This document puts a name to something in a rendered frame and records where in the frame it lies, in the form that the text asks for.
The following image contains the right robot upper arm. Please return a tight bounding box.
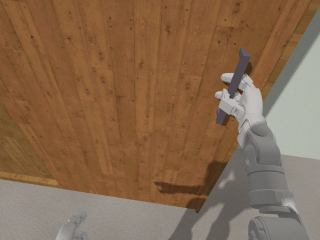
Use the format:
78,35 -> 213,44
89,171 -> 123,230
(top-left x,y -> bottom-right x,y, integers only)
248,216 -> 308,240

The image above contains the robot right forearm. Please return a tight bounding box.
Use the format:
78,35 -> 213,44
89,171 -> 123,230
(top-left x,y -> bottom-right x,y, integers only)
237,113 -> 310,240

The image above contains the handle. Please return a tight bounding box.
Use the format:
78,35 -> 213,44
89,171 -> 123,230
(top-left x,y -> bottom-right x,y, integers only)
216,48 -> 251,125

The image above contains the right robot hand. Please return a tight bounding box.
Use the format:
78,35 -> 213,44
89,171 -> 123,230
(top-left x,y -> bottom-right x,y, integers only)
214,73 -> 263,124

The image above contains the left robot hand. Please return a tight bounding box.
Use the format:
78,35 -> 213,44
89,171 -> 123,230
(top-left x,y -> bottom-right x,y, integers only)
55,212 -> 91,240

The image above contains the wardrobe door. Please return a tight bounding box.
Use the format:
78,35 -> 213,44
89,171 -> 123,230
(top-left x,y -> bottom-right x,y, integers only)
0,98 -> 55,180
0,0 -> 311,210

